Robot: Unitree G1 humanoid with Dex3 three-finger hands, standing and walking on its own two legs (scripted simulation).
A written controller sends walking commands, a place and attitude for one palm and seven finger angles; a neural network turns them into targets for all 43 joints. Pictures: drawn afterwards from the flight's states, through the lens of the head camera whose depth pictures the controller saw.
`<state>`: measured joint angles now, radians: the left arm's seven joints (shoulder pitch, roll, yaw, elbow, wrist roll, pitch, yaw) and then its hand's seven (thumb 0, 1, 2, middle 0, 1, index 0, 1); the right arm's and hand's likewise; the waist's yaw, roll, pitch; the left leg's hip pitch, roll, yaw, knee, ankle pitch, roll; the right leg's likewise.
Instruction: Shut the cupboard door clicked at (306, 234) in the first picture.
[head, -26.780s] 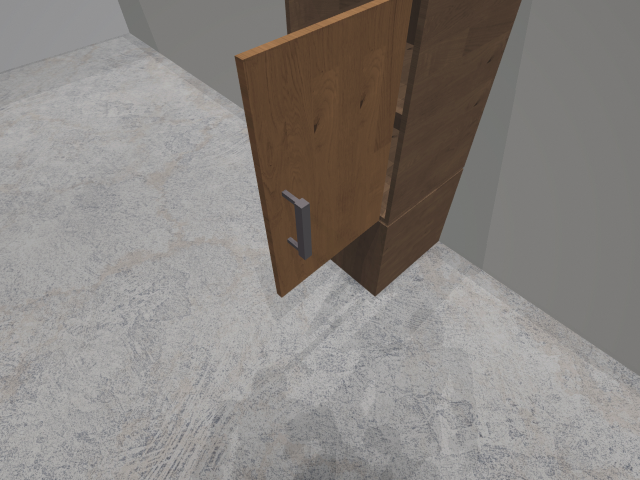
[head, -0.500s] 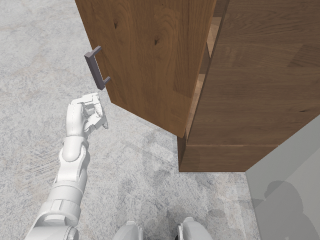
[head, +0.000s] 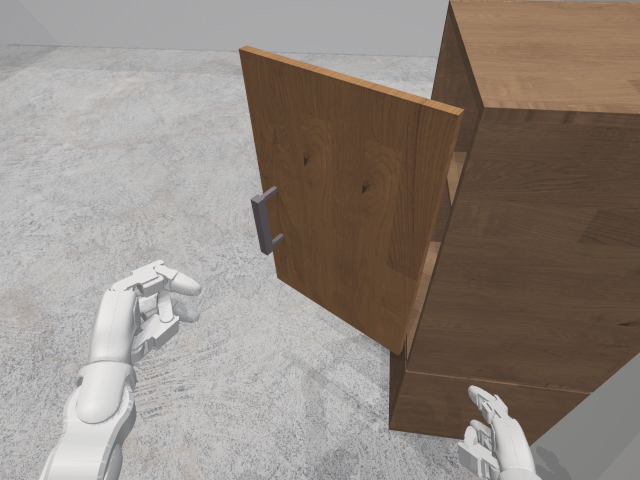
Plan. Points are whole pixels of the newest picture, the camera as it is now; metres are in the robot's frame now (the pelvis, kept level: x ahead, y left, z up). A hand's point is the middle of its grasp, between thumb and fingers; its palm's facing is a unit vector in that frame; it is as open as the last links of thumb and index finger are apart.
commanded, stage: draw the hand back to the body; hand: left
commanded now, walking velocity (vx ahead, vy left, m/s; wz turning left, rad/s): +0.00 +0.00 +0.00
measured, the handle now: (269, 221) +0.63 +0.18 -0.09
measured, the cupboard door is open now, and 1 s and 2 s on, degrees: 60 60 60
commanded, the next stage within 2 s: step back with the hand held close in 0.74 s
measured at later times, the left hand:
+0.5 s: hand (47, 347) +0.18 +0.26 +0.17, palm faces +0.49 -0.75 -0.45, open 7.0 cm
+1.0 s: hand (62, 341) +0.19 +0.26 +0.17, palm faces +0.44 -0.77 -0.46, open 7.4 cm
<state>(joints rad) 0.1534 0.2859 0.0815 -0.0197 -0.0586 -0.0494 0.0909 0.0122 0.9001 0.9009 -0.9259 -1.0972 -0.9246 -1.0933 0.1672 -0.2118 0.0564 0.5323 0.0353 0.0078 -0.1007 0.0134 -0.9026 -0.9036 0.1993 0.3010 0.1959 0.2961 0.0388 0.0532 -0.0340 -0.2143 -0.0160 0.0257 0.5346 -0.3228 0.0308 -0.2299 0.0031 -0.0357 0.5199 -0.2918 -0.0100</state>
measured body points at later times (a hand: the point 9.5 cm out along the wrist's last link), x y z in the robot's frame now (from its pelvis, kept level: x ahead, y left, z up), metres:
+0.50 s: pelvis +0.01 -0.01 +0.01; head -0.01 -0.04 +0.46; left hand +0.15 +0.30 +0.20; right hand +0.19 -0.23 -0.09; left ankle -0.02 +0.10 -0.73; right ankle -0.01 -0.11 -0.73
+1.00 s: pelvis +0.00 -0.01 +0.01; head -0.01 -0.04 +0.45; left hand +0.16 +0.29 +0.19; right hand +0.18 -0.24 -0.09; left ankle -0.02 +0.10 -0.73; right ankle -0.01 -0.11 -0.73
